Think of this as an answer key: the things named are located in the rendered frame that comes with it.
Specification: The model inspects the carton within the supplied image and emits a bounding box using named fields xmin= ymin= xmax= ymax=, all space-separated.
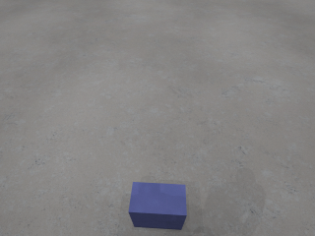
xmin=128 ymin=182 xmax=187 ymax=230

